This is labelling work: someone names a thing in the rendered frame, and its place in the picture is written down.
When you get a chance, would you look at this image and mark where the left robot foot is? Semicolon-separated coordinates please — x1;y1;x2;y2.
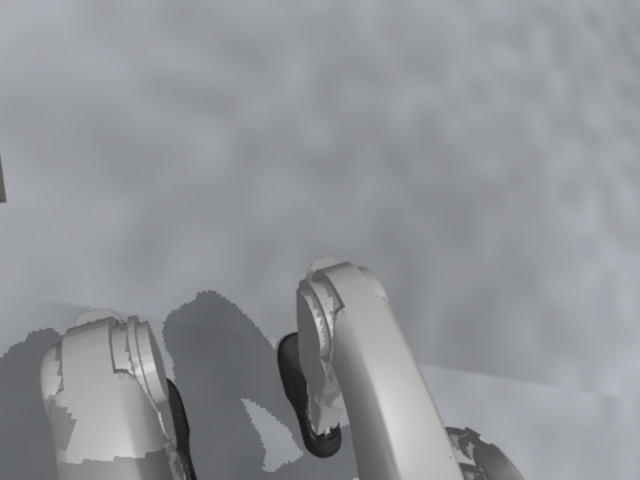
166;377;197;480

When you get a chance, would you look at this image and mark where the small box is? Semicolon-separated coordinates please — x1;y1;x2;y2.
0;157;6;203

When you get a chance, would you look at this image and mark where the right robot hand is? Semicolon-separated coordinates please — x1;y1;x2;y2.
445;427;525;480

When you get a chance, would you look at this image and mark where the right robot foot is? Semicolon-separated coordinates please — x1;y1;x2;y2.
277;332;341;458

